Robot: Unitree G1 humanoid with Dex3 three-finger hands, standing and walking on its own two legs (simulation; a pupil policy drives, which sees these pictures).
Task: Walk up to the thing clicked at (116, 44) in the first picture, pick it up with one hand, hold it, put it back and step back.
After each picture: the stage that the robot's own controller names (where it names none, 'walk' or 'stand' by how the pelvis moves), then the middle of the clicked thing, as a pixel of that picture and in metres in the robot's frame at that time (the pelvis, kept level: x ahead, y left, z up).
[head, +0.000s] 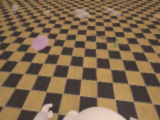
stand; (116, 42) +1.56 -0.53 -0.66
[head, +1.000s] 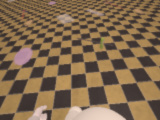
walk; (102, 43) +1.50 -0.10 -0.63
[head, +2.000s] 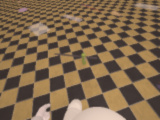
walk; (83, 59) +1.00 +0.19 -0.65
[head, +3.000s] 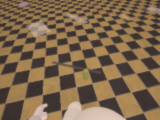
walk; (85, 74) +0.65 +0.10 -0.64
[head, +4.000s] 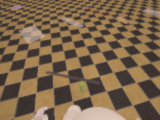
stand; (82, 87) +0.46 +0.10 -0.63
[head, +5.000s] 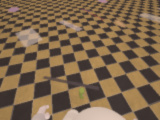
stand; (81, 93) +0.40 +0.09 -0.64
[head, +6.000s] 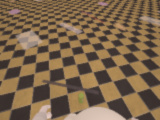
stand; (81, 98) +0.35 +0.09 -0.65
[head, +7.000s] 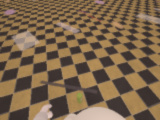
stand; (79, 98) +0.34 +0.11 -0.65
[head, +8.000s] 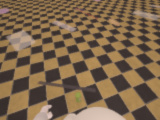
stand; (78, 97) +0.33 +0.13 -0.65
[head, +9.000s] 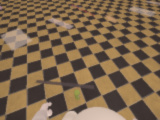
stand; (77, 94) +0.34 +0.14 -0.65
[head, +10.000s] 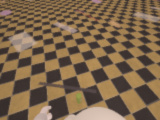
stand; (79, 98) +0.33 +0.12 -0.66
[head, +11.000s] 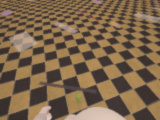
stand; (79, 98) +0.34 +0.12 -0.66
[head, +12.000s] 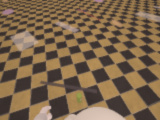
go down; (79, 98) +0.34 +0.12 -0.66
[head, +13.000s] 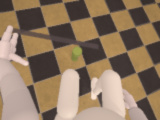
go down; (75, 55) +0.46 +0.08 -0.28
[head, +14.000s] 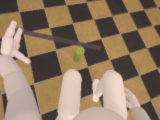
approach; (77, 55) +0.47 +0.07 -0.26
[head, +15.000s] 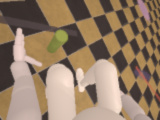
close in; (55, 43) +0.48 +0.11 -0.17
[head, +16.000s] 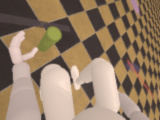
close; (47, 41) +0.48 +0.13 -0.17
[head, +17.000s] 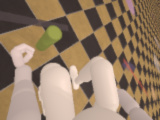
lift; (46, 40) +0.48 +0.12 -0.17
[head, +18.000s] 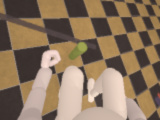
lift; (76, 52) +0.47 +0.09 -0.20
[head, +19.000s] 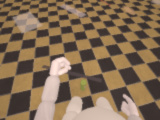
lift; (83, 85) +0.40 +0.05 -0.54
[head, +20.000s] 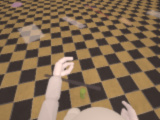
close; (82, 93) +0.37 +0.06 -0.61
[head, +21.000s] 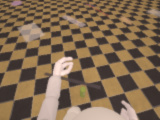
stand; (82, 92) +0.38 +0.07 -0.61
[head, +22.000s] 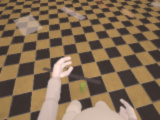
stand; (82, 87) +0.39 +0.06 -0.58
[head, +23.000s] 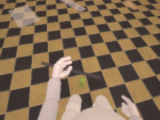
stand; (82, 82) +0.40 +0.06 -0.55
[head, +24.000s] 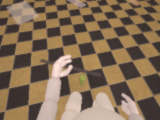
stand; (82, 80) +0.40 +0.06 -0.52
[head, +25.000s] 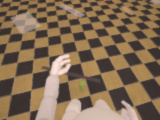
stand; (82, 86) +0.39 +0.06 -0.58
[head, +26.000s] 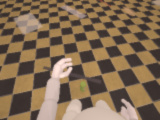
stand; (82, 86) +0.39 +0.06 -0.58
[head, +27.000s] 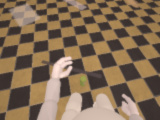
stand; (82, 81) +0.40 +0.06 -0.53
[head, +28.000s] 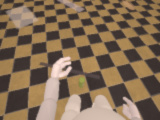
stand; (81, 82) +0.40 +0.06 -0.54
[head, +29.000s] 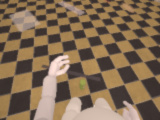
stand; (82, 84) +0.39 +0.05 -0.57
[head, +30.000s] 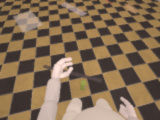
stand; (83, 85) +0.38 +0.06 -0.56
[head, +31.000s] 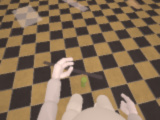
stand; (83, 82) +0.40 +0.06 -0.54
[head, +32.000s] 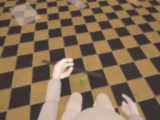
close; (83, 81) +0.40 +0.06 -0.53
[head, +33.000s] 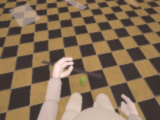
close; (83, 81) +0.40 +0.06 -0.53
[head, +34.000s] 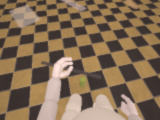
close; (82, 82) +0.40 +0.06 -0.54
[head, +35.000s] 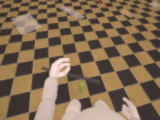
close; (81, 87) +0.39 +0.06 -0.57
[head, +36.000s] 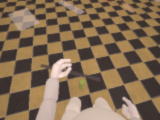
close; (82, 84) +0.39 +0.05 -0.56
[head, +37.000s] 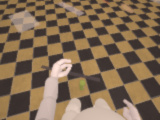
close; (82, 85) +0.39 +0.06 -0.57
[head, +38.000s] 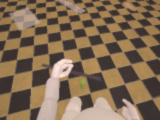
close; (82, 84) +0.39 +0.06 -0.56
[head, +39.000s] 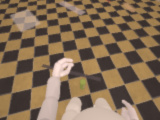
close; (82, 84) +0.39 +0.06 -0.57
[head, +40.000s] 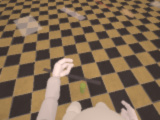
close; (82, 88) +0.38 +0.06 -0.59
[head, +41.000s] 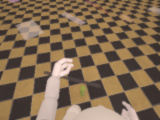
close; (82, 91) +0.38 +0.06 -0.60
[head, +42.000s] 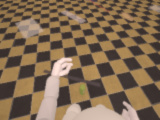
close; (82, 90) +0.38 +0.06 -0.60
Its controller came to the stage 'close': yes
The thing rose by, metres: 0.00
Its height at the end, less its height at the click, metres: +0.00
